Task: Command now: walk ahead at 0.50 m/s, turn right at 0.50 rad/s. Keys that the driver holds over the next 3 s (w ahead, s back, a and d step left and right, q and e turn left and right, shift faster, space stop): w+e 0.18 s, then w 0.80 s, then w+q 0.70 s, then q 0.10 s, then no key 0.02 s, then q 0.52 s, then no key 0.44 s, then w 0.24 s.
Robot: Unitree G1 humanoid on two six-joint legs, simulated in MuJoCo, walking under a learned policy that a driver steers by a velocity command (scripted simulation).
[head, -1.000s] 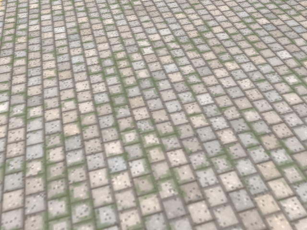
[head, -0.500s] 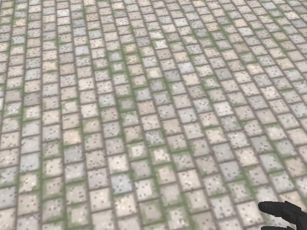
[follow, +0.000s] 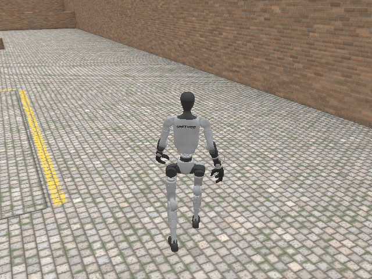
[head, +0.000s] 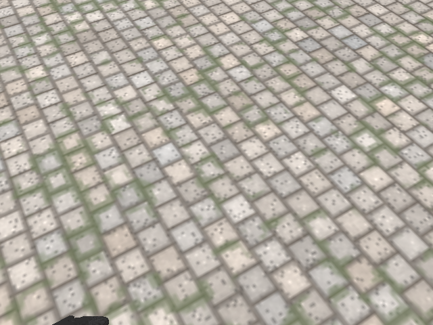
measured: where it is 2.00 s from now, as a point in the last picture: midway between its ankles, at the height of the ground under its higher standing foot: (227, 149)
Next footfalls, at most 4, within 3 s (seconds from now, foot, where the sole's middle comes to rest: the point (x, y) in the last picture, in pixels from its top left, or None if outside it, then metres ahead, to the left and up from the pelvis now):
0.50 left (194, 315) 0.49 0.08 -0.75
1.04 right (280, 236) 0.73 -0.22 -0.75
1.58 left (208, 169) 1.03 0.01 -0.76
2.04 right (235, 118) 1.29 -0.11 -0.75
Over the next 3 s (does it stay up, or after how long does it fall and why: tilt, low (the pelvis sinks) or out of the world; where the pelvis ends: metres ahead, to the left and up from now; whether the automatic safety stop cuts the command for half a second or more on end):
stays up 1.14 -0.01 0.02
